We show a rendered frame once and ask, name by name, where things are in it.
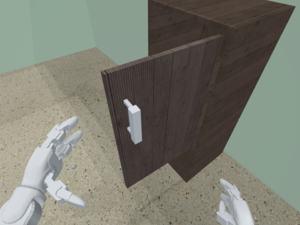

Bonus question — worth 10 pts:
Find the handle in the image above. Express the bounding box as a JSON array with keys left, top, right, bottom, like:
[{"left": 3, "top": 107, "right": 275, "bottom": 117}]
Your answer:
[{"left": 124, "top": 99, "right": 142, "bottom": 144}]

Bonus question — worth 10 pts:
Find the robot left hand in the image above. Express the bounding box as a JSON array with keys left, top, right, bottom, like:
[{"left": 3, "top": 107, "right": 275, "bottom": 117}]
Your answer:
[{"left": 21, "top": 116, "right": 86, "bottom": 208}]

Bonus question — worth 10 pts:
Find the cupboard door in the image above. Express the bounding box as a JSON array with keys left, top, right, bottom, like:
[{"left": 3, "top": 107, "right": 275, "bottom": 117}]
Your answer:
[{"left": 101, "top": 34, "right": 224, "bottom": 188}]

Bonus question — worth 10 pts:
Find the left robot forearm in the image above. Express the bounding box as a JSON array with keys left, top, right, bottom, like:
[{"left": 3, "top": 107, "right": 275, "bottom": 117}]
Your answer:
[{"left": 0, "top": 186, "right": 46, "bottom": 225}]

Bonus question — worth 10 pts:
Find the robot right hand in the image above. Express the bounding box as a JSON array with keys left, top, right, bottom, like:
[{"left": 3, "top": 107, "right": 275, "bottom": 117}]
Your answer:
[{"left": 217, "top": 179, "right": 255, "bottom": 225}]

